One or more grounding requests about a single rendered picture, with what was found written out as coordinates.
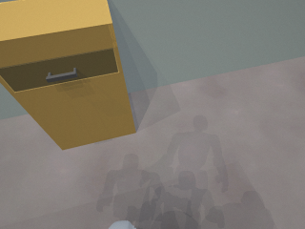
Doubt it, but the cabinet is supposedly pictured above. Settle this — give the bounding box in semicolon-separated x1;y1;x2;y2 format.
0;0;136;150

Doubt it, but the drawer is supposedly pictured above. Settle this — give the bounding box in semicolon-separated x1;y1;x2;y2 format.
0;48;118;92

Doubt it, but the handle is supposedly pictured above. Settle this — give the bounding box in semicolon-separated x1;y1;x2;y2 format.
46;68;77;83

